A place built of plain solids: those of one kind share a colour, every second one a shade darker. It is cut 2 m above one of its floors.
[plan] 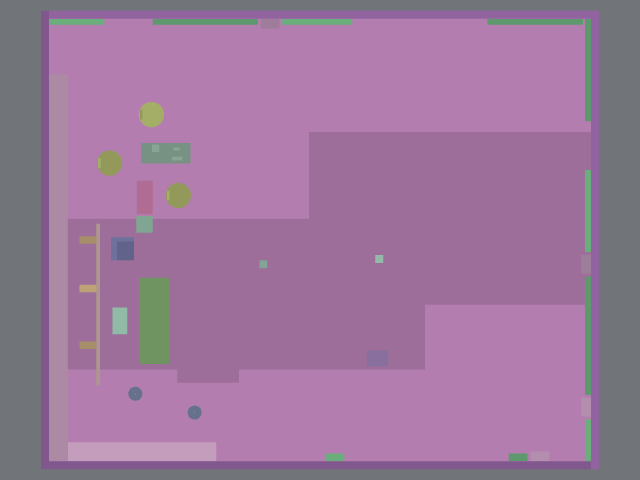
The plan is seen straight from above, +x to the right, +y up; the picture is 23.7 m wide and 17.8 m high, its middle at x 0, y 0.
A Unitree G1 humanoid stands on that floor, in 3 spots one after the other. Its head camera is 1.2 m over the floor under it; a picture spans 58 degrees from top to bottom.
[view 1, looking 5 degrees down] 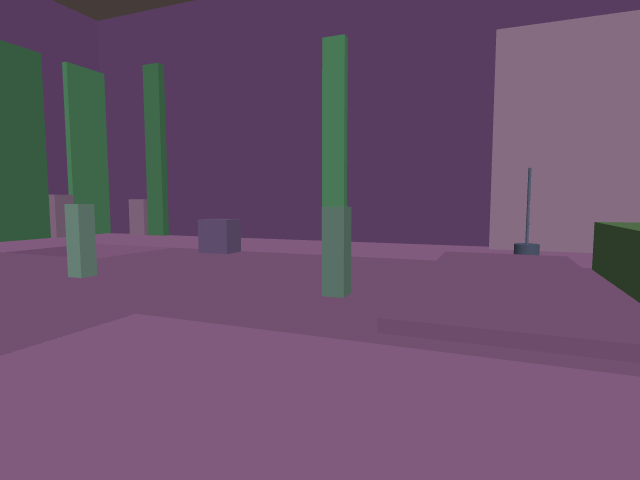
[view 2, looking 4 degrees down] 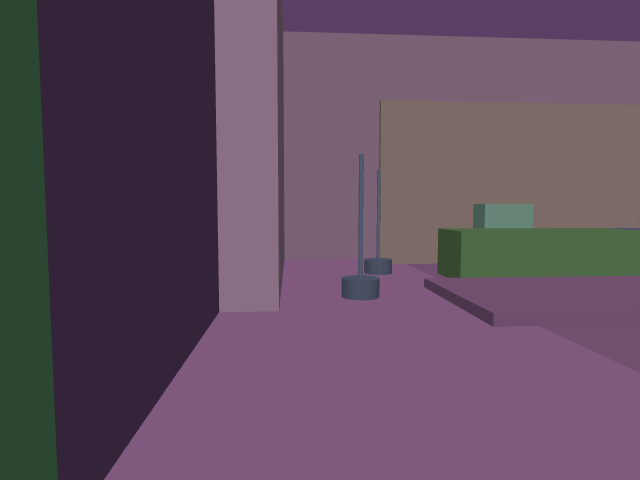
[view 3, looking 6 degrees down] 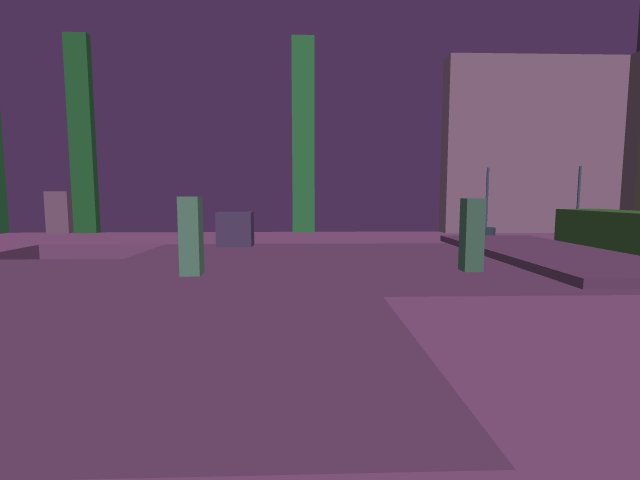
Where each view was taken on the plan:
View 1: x -3.97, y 4.30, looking -68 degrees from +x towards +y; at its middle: wall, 13.54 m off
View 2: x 1.22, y -7.37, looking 176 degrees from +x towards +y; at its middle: cove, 10.62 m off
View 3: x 0.51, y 5.76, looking -92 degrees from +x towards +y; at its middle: floor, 11.47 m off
